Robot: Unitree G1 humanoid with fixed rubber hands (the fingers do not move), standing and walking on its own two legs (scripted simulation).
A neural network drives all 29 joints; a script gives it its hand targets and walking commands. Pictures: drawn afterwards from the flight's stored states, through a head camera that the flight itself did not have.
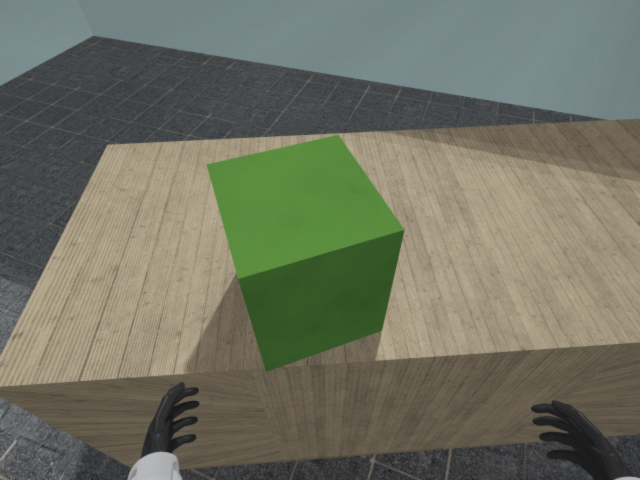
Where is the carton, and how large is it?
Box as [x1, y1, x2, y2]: [207, 135, 403, 371]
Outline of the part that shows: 338,135 207,164 235,269 266,371 381,330 403,234 403,228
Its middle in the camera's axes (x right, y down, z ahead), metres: -0.03 +0.03 +0.59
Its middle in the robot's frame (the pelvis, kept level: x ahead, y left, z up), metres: +0.44 +0.06 +0.01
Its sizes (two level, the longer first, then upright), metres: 0.210 0.200 0.250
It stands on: a pedestal, 0.65 m high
